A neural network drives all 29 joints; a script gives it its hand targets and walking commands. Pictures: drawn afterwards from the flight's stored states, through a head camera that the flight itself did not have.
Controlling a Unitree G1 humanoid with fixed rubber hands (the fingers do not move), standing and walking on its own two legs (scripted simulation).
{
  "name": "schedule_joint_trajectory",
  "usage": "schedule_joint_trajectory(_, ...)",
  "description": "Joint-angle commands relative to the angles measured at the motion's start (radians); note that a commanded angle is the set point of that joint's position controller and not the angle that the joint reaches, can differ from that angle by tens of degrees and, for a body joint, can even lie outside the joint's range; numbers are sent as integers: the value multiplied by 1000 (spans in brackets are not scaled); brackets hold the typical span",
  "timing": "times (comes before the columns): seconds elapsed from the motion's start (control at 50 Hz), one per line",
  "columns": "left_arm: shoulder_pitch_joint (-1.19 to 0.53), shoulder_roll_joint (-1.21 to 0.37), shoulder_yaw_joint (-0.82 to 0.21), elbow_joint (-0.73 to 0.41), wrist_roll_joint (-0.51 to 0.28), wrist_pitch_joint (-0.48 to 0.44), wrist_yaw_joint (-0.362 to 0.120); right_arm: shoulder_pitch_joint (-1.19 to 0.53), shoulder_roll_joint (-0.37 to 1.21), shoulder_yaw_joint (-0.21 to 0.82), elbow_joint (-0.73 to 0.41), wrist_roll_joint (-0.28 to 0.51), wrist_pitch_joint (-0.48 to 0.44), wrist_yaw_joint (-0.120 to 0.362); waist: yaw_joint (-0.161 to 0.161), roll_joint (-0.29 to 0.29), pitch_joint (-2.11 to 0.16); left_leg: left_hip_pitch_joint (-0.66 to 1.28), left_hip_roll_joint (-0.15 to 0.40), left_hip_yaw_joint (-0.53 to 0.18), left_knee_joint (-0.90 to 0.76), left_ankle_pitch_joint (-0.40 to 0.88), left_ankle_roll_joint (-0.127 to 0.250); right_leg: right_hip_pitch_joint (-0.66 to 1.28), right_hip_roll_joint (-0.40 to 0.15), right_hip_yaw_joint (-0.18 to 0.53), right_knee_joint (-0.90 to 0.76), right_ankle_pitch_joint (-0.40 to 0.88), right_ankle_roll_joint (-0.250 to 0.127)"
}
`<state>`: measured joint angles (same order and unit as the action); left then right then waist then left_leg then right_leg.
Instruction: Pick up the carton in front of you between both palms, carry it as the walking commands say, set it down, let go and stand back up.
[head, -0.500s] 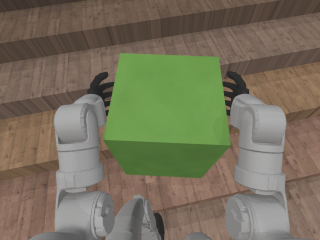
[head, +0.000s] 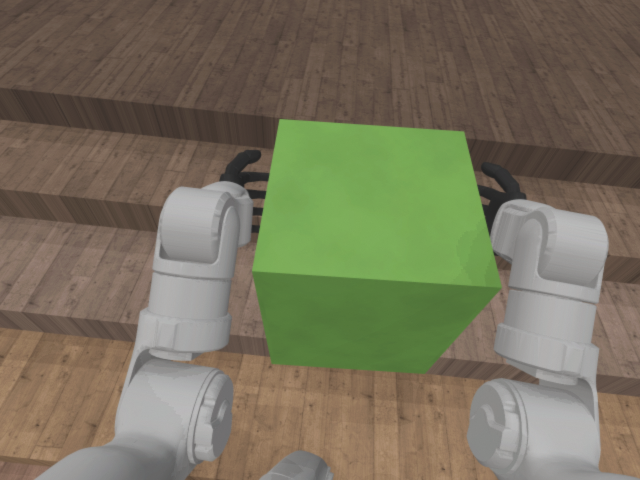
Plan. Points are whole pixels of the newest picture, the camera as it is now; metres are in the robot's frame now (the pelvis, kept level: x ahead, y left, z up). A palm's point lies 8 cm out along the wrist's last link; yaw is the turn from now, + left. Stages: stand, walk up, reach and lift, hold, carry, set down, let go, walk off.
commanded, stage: carry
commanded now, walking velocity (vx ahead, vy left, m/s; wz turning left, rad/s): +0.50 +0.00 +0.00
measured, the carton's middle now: (358, 258) +0.37 +0.06 +0.08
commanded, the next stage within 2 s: none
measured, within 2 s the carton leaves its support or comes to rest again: neither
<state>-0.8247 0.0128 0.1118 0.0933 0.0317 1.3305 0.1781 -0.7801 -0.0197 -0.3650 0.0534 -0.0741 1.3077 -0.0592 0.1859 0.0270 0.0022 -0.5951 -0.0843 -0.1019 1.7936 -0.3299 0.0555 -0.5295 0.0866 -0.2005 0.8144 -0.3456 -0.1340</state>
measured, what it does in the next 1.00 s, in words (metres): climbs: left foot 0.12 m higher, then right foot 0.12 m higher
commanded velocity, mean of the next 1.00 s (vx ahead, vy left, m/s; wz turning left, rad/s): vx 0.50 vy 0.00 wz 0.00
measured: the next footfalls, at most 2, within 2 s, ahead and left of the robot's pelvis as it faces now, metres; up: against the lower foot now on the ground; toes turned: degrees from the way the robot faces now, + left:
left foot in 0.26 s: +0.36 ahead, +0.25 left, +0.12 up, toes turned +8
right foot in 0.70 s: +0.64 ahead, +0.00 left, +0.24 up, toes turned -4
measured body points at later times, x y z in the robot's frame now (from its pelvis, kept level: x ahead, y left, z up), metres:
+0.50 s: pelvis +0.32 +0.14 +0.16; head +0.40 +0.13 +0.60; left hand +0.74 +0.25 +0.28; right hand +0.69 -0.05 +0.26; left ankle +0.32 +0.24 -0.56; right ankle +0.31 +0.05 -0.40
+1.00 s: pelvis +0.67 +0.10 +0.29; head +0.74 +0.10 +0.74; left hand +1.04 +0.32 +0.45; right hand +1.10 +0.02 +0.44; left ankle +0.68 +0.20 -0.28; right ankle +0.60 +0.01 -0.44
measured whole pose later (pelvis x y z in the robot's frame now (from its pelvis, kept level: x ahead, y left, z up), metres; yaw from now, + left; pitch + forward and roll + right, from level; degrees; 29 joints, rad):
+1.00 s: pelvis +0.67 +0.10 +0.29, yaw +0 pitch +7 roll +1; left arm -0.85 0.00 0.23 -0.01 0.01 1.30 0.19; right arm -0.87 0.03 -0.35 -0.05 -0.14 1.34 -0.08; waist 0.21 -0.02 0.03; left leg -0.91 -0.03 0.07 1.57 -0.47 0.09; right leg -0.27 -0.01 -0.07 0.52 -0.37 -0.06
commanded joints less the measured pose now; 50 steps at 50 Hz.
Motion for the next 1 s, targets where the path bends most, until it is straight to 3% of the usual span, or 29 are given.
schedule_joint_trajectory(0.0,-1052,-1188,-577,-138,-621,-50,-302,-710,756,466,-14,176,-4,125,-143,83,-366,-296,118,61,21,-69,45,384,-382,603,-476,103,-158)
schedule_joint_trajectory(0.06,-1004,-1169,-494,-99,-602,-16,-295,-761,803,531,-11,214,31,99,-93,-74,-318,-516,162,97,87,-189,51,496,-397,389,-488,215,-144)
schedule_joint_trajectory(0.14,-868,-1082,-348,48,-477,35,-278,-773,837,565,57,252,88,104,-113,-126,-274,-268,235,176,-523,-134,55,379,-285,205,-646,250,-62)
schedule_joint_trajectory(0.16,-880,-1047,-336,14,-451,39,-278,-773,875,565,118,288,96,109,-183,-179,-334,31,156,271,-673,-70,65,243,-278,136,-697,469,-66)
schedule_joint_trajectory(0.18,-835,-1073,-332,64,-425,58,-285,-801,903,564,82,285,86,107,-260,-227,-439,139,59,310,-767,-80,74,336,-274,51,-430,1018,-39)
schedule_joint_trajectory(0.2,-821,-1025,-293,83,-421,65,-285,-808,955,594,116,348,97,121,-347,-242,-567,340,-5,353,-860,1,82,356,-255,-24,-162,1250,-4)
schedule_joint_trajectory(0.22,-778,-1076,-242,160,-380,77,-281,-826,980,612,94,362,86,129,-382,-130,-616,518,34,152,-1033,91,122,241,-198,21,162,1128,61)
schedule_joint_trajectory(0.24,-750,-1080,-221,114,-340,59,-280,-849,1036,643,93,420,75,139,-341,231,-695,700,354,-505,-1315,406,262,-6,-39,77,561,221,162)
schedule_joint_trajectory(0.26,-709,-1028,-222,146,-314,46,-286,-897,1120,671,34,483,54,156,-311,274,-727,693,434,-690,-1381,493,365,-142,23,246,937,36,147)
schedule_joint_trajectory(0.3,-824,-1047,-254,-1,-286,28,-266,-1023,1237,730,-111,560,18,176,-296,89,-705,728,377,-511,-1273,556,276,-278,-37,352,1078,60,77)
schedule_joint_trajectory(0.32,-843,-1053,-262,10,-281,18,-266,-1079,1238,722,-147,581,2,180,-285,67,-652,710,347,-448,-1269,379,223,-363,-67,316,1039,39,51)
schedule_joint_trajectory(0.38,-740,-1032,-263,-54,-255,3,-261,-1028,1245,761,-268,576,-13,158,-286,82,-615,832,396,-327,-1247,407,158,-512,-159,308,904,-57,30)
schedule_joint_trajectory(0.44,-657,-968,-340,-67,-226,-20,-239,-939,1179,776,-281,540,-22,145,-301,-11,-571,915,394,-228,-1320,525,173,-554,-123,199,723,-98,27)
schedule_joint_trajectory(0.52,-626,-920,-375,-95,-196,-25,-232,-848,1156,796,-194,541,-2,168,-336,84,-488,1075,425,-163,-1391,561,234,-847,-144,163,969,-202,8)
schedule_joint_trajectory(0.58,-637,-883,-421,-75,-199,-13,-237,-842,1077,763,-131,491,14,171,-296,93,-373,915,355,-30,-1474,416,157,-728,-208,156,598,-234,4)
schedule_joint_trajectory(0.6,-661,-894,-402,-82,-213,-9,-236,-846,1092,786,-140,497,7,175,-276,36,-378,729,319,18,-1557,540,124,-450,-179,80,324,-137,9)
schedule_joint_trajectory(0.62,-628,-912,-421,-15,-236,4,-229,-841,1069,769,-129,513,16,179,-204,49,-415,557,259,151,-1484,1019,118,-105,-34,-85,172,-11,-2)
schedule_joint_trajectory(0.64,-603,-895,-412,14,-219,13,-224,-800,1031,740,-62,485,33,189,-143,234,-474,496,289,202,-1362,1377,92,135,26,-95,207,34,-17)
schedule_joint_trajectory(0.66,-570,-913,-396,105,-206,14,-223,-796,992,714,1,466,43,192,-64,250,-564,450,268,270,-1138,1562,78,315,74,-114,126,5,-25)
schedule_joint_trajectory(0.68,-604,-929,-411,55,-247,5,-236,-765,978,668,13,438,42,188,21,88,-664,208,173,223,-644,1167,-23,538,-145,444,-120,141,-137)
schedule_joint_trajectory(0.7,-651,-974,-437,-29,-296,-8,-249,-794,1038,709,-74,437,32,197,-51,-357,-759,-16,-34,191,-227,62,-84,686,-420,986,-359,422,-301)
schedule_joint_trajectory(0.72,-699,-1059,-477,-109,-354,-20,-268,-847,1081,720,-140,457,18,197,-55,-323,-825,-52,-17,-28,-21,-7,-45,730,-416,982,-313,595,-298)
schedule_joint_trajectory(0.74,-853,-1104,-548,-265,-442,-35,-269,-901,1103,679,-207,455,11,193,-32,-112,-751,-254,6,-47,148,-29,-28,797,-374,878,-236,677,-300)
schedule_joint_trajectory(0.78,-917,-1164,-588,-323,-504,-33,-267,-816,1032,639,-177,373,11,151,-67,-61,-587,-381,60,-4,34,-83,15,763,-340,725,-235,567,-186)
schedule_joint_trajectory(0.84,-866,-1209,-601,-296,-564,-34,-280,-786,950,635,-199,309,0,104,-54,-67,-612,-420,74,62,-175,-93,38,843,-296,542,-255,695,-72)
schedule_joint_trajectory(0.86,-927,-1177,-639,-423,-601,-53,-284,-734,966,637,-231,302,1,104,-56,-63,-630,-409,74,70,-268,-140,29,893,-310,581,-254,723,-92)
schedule_joint_trajectory(0.88,-912,-1146,-628,-343,-566,-42,-287,-650,882,574,-35,224,7,96,-47,-41,-585,-459,80,118,-253,-190,32,876,-349,553,-296,733,-123)
schedule_joint_trajectory(0.94,-831,-1086,-538,-198,-537,-25,-312,-627,809,583,6,150,-1,84,-12,-144,-480,-602,108,163,-274,-192,62,922,-391,515,-363,791,-161)
schedule_joint_trajectory(0.98,-829,-1111,-526,-50,-543,-4,-333,-706,802,563,-11,148,9,75,-35,-153,-452,-648,149,175,-312,-190,70,953,-374,410,-385,778,-112)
